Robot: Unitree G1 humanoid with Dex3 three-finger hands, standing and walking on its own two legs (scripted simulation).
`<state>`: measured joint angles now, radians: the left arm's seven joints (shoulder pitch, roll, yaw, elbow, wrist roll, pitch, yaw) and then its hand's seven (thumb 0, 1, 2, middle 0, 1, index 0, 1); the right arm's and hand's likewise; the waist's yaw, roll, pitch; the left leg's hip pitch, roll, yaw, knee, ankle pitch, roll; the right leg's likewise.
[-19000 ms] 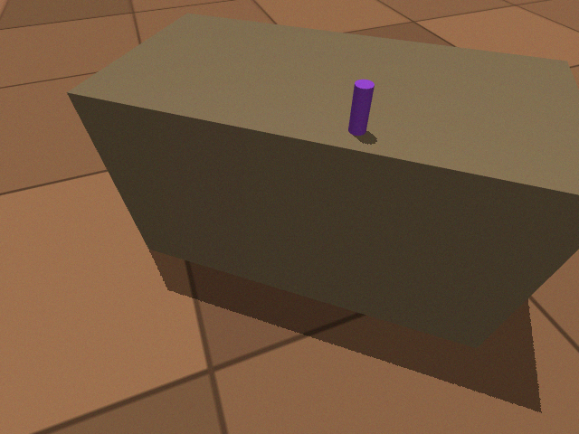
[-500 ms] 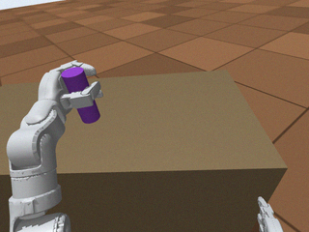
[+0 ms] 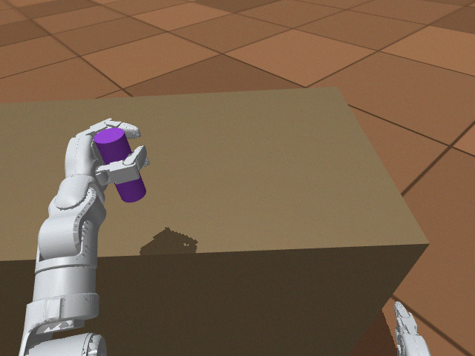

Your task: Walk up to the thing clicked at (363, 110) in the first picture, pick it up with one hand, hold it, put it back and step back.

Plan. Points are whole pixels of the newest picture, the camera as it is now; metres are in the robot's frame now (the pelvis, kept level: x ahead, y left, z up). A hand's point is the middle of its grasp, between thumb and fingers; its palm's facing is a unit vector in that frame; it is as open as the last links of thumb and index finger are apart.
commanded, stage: crouch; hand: left
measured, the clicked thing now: (122, 167) +0.38 +0.20 +0.18
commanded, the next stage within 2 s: lower in 0.42 s
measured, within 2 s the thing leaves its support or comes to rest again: rests again in 1.26 s
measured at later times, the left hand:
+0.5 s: hand (132, 165) +0.41 +0.20 +0.16, palm faces +0.18 -0.98 +0.00, open 5.7 cm
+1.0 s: hand (139, 187) +0.41 +0.20 +0.10, palm faces +0.19 -0.98 -0.01, open 5.7 cm
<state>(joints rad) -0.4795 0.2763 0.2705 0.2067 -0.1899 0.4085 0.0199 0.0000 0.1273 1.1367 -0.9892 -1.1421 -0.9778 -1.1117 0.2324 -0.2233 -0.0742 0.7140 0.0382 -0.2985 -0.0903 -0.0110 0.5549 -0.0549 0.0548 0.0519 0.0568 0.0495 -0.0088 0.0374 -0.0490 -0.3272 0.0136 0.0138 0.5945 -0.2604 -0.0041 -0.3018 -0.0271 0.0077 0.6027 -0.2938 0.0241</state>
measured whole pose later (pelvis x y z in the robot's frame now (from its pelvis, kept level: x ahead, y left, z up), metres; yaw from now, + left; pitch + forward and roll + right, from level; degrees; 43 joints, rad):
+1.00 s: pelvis +0.02 +0.00 +0.00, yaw +0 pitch +4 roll +0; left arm -0.39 0.27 0.25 0.53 -0.16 -0.07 -0.01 0.00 0.12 1.15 -0.99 -1.14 -0.98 -1.11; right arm 0.21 -0.20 -0.05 0.64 0.02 -0.15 -0.07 -0.01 0.52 -0.06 0.06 0.05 0.06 0.05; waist -0.03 0.01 -0.05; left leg -0.40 0.02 0.02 0.62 -0.29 0.00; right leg -0.37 -0.02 0.01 0.61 -0.31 0.03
